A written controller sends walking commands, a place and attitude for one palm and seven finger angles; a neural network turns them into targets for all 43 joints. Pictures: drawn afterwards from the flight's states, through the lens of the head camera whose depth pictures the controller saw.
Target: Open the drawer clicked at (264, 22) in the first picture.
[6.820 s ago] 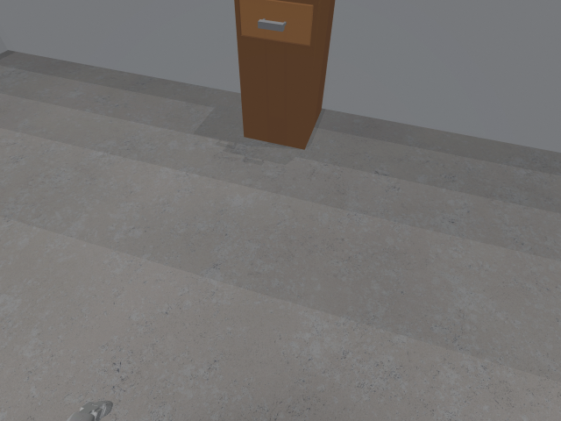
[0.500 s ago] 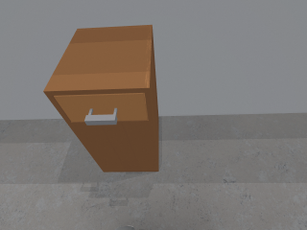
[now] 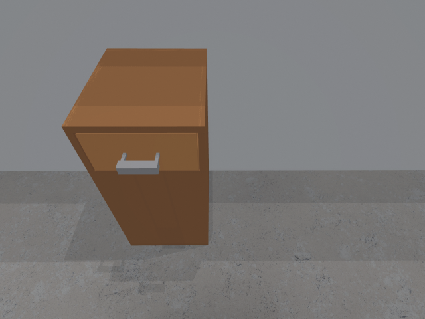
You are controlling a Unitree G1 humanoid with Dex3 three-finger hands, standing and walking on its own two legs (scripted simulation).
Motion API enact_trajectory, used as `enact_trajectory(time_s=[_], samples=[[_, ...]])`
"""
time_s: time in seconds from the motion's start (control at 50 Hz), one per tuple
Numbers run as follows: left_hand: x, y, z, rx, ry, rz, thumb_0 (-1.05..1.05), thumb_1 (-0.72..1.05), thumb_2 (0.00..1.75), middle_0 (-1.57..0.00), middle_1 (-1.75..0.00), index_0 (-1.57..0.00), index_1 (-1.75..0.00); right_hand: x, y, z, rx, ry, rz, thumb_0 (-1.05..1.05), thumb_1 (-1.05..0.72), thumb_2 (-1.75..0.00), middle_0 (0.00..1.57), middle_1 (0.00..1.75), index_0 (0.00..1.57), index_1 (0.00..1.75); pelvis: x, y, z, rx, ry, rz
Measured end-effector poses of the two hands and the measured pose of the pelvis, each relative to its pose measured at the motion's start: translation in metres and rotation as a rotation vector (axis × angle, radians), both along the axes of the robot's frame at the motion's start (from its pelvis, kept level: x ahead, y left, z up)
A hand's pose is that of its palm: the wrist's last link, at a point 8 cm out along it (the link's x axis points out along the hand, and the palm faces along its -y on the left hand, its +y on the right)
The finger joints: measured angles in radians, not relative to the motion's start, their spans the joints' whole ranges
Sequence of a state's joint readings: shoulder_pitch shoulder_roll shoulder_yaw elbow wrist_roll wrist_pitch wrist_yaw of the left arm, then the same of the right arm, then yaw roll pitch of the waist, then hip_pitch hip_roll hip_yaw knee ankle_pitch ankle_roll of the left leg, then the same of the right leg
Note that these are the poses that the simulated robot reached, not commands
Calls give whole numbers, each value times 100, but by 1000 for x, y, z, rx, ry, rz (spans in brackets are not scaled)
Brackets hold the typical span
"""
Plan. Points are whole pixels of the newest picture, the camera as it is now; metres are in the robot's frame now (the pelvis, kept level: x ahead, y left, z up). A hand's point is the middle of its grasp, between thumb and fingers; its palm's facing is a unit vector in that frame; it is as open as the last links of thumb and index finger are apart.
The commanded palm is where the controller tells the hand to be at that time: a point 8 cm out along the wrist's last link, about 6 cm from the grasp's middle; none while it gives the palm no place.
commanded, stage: look again from close up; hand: left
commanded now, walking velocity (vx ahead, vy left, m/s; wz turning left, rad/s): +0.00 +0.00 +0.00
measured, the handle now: (139, 161) +0.54 +0.23 -0.09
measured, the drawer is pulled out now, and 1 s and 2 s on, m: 0.00 0.00 0.00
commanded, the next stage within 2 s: raise the hand with hooked fingers in 0.42 s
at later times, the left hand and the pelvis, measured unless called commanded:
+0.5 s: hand out of the picture -0.04 +0.19 -0.17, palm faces +0.02 -0.99 -0.15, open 7.4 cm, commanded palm none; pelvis -0.01 +0.04 +0.00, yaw -1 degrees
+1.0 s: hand (101, 316) +0.15 +0.22 -0.07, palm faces -0.10 -0.15 -0.98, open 8.9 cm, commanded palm +0.15 +0.24 +0.00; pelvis +0.00 +0.00 -0.04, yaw -3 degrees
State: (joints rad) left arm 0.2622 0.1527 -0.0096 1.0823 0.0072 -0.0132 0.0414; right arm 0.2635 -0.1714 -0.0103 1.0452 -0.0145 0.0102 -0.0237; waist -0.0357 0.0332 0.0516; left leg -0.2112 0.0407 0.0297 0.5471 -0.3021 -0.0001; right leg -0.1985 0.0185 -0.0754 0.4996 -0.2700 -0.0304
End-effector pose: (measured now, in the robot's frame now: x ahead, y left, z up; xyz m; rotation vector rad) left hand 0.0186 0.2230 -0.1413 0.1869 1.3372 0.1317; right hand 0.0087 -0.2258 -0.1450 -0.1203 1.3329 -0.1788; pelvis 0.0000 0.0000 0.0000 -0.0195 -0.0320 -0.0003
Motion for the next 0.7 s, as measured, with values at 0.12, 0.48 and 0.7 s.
enact_trajectory(time_s=[0.12, 0.48, 0.7], samples=[[-20, 15, 0, -18, 8, 17, 0, 91, 90, -20, -30, -20, -30, -17, 25, 0, 16, 5, 27, 0, -91, -90, 20, 30, 20, 30, -9, 18, 0, 9, -5, -1], [-65, 23, -1, -55, 107, 49, 0, 91, 90, -20, -30, -19, -30, -42, 57, 2, 37, 72, 20, 0, -90, -90, 20, 30, 20, 30, -12, 42, 4, 22, 10, -9], [82, 56, 102, 453, -532, -370, 7, 91, 87, -21, -33, -20, -33, 47, 12, 21, -106, -430, 29, 2, -93, -90, 20, 30, 20, 30, -9, 37, -10, 34, 55, -3]])
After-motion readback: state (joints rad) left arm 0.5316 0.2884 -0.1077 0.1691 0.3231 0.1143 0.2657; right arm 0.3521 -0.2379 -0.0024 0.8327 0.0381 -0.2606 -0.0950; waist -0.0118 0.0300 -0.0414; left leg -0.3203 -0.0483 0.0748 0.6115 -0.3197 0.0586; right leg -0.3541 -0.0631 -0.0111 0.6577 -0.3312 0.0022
